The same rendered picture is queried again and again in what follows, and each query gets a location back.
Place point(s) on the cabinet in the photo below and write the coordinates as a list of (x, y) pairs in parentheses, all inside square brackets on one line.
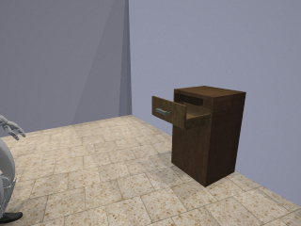
[(208, 153)]

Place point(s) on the left robot hand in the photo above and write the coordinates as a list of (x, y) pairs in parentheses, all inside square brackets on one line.
[(10, 126)]

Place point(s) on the left robot shin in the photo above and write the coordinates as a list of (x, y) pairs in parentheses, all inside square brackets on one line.
[(7, 195)]

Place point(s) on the handle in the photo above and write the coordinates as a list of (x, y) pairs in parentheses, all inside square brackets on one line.
[(161, 111)]

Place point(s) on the robot left thigh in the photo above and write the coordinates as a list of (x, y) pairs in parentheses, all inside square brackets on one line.
[(7, 164)]

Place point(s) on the drawer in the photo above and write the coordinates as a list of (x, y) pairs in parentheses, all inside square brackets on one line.
[(182, 114)]

